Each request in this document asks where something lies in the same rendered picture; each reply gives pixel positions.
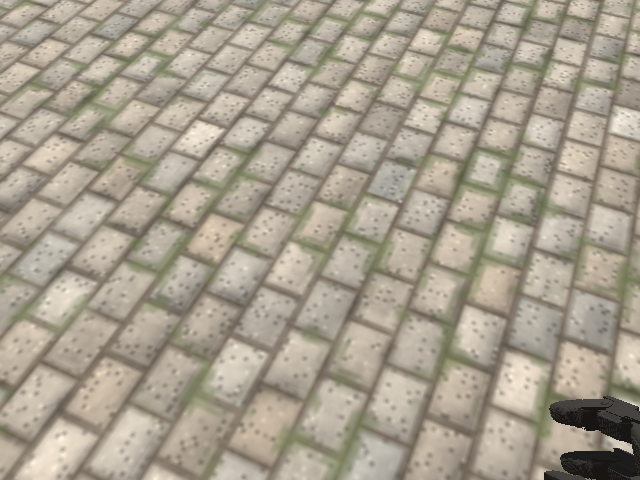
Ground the right robot hand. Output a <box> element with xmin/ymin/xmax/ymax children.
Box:
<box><xmin>544</xmin><ymin>395</ymin><xmax>640</xmax><ymax>480</ymax></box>

